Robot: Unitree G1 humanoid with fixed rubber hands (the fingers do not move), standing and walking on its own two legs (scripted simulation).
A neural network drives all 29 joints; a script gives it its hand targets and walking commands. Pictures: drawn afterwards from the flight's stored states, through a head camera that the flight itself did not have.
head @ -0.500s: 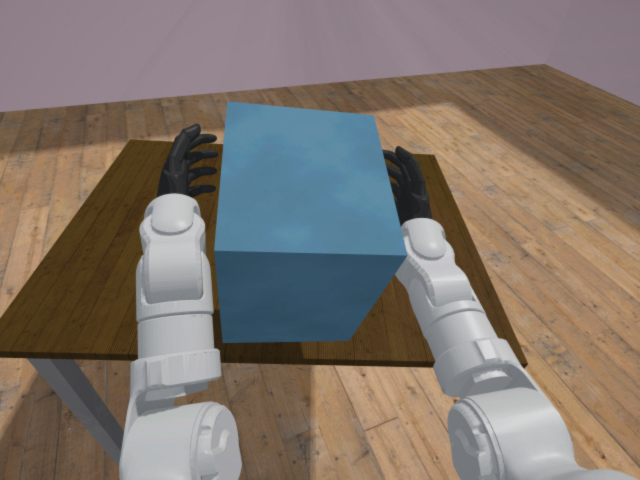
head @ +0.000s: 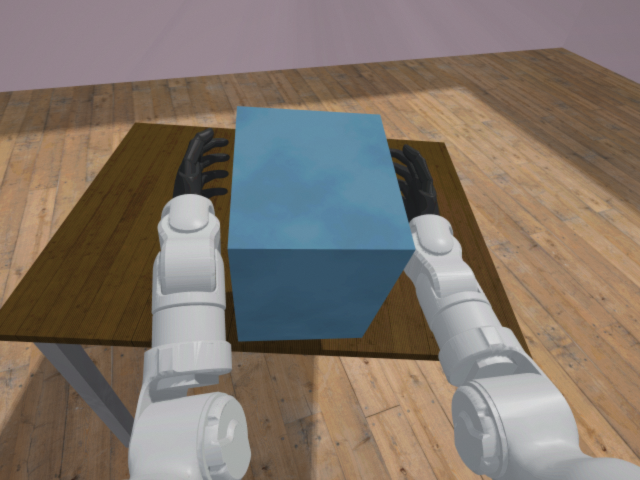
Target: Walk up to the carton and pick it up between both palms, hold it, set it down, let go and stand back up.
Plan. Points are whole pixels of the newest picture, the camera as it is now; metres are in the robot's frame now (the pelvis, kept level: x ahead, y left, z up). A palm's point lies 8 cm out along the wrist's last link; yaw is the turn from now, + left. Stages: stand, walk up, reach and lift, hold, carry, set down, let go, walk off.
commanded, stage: set down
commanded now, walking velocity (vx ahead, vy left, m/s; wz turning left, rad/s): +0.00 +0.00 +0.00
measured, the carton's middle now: (305, 233) +0.41 +0.03 +0.10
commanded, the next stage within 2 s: none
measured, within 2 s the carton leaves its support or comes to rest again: rests again in 1.66 s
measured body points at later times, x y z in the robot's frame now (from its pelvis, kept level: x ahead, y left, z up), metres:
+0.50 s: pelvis +0.01 -0.01 +0.00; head +0.01 +0.02 +0.45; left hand +0.42 +0.15 +0.15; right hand +0.44 -0.13 +0.14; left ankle +0.02 +0.13 -0.75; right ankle +0.00 -0.09 -0.75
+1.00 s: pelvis +0.02 -0.01 +0.00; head +0.04 +0.01 +0.45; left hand +0.43 +0.15 +0.12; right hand +0.46 -0.12 +0.11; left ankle +0.02 +0.13 -0.75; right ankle +0.00 -0.09 -0.75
